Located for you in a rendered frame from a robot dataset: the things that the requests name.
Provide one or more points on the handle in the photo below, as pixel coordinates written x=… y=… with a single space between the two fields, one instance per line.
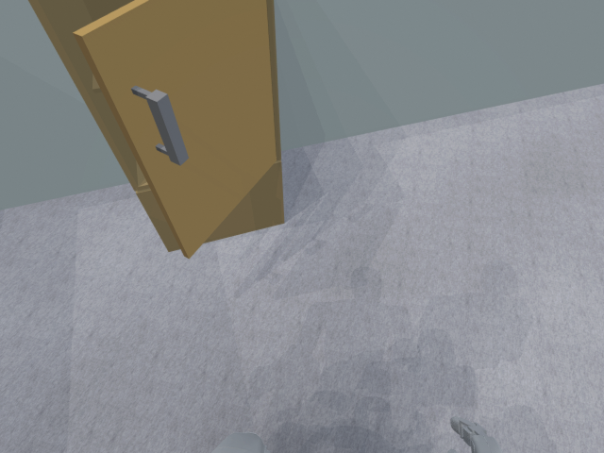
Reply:
x=162 y=111

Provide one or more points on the left robot thigh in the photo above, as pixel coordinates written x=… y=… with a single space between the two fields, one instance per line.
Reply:
x=240 y=442

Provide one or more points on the right robot hand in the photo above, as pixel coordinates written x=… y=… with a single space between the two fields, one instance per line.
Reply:
x=475 y=436

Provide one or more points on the cupboard door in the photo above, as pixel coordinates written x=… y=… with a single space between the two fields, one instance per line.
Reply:
x=212 y=58

